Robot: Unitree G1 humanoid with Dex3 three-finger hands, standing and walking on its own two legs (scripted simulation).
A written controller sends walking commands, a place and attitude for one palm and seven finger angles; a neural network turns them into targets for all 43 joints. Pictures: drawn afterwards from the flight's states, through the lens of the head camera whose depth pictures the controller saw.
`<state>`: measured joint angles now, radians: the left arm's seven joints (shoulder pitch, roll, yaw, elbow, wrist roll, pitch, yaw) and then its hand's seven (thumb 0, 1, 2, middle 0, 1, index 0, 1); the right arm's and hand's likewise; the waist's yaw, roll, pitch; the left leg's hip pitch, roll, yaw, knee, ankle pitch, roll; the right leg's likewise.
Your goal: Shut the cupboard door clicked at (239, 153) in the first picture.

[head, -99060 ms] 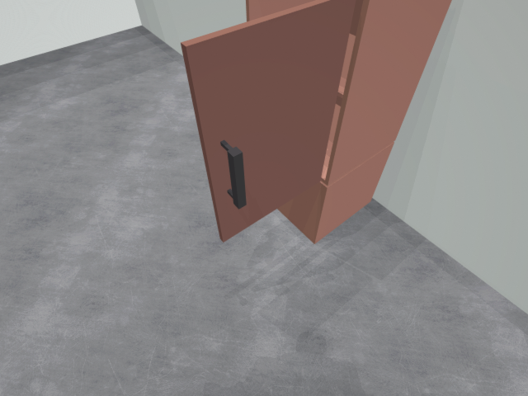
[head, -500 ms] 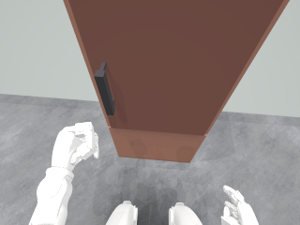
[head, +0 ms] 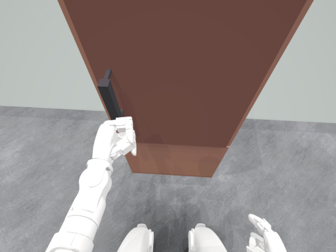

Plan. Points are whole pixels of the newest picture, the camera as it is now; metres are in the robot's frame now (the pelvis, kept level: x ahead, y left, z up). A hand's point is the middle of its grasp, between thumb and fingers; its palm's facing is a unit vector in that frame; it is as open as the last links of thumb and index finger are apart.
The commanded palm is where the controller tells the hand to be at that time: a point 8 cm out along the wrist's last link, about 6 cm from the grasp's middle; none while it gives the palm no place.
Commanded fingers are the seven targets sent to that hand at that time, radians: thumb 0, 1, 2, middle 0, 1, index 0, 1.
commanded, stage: bring the fist close to the handle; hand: left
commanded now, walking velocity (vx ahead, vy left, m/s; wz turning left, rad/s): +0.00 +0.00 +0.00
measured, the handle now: (114, 101) +0.48 +0.15 +0.04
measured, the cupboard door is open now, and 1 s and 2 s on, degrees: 0 0 0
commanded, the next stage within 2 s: push the door shut along its arc in 0.40 s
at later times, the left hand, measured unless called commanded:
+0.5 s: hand (131, 134) +0.38 +0.10 +0.05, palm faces -0.09 -0.99 -0.05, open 3.1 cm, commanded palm +0.35 +0.16 +0.04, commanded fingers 0.00 0.90 0.90 -1.30 -1.50 -1.30 -1.50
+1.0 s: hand (131, 123) +0.40 +0.10 +0.05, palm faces -0.22 -0.97 -0.05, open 3.1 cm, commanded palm +0.41 +0.15 +0.04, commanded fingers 0.00 0.90 0.90 -1.30 -1.50 -1.30 -1.50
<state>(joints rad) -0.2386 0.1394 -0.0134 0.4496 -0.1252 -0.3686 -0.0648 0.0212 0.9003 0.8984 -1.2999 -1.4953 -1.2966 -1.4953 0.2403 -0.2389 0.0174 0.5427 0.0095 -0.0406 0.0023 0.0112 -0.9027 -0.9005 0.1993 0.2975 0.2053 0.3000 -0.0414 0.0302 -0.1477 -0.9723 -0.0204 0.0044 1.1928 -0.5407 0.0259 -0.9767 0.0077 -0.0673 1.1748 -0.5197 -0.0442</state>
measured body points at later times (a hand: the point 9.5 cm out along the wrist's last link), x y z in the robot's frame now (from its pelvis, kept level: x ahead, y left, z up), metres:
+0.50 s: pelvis +0.00 -0.01 +0.00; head +0.09 -0.02 +0.44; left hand +0.37 +0.15 +0.05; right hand +0.12 -0.27 -0.12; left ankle +0.02 +0.10 -0.64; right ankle +0.02 -0.10 -0.64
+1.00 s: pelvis -0.01 +0.00 +0.00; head +0.08 +0.00 +0.43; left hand +0.41 +0.15 +0.06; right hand +0.08 -0.26 -0.13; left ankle +0.02 +0.10 -0.64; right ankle +0.02 -0.10 -0.64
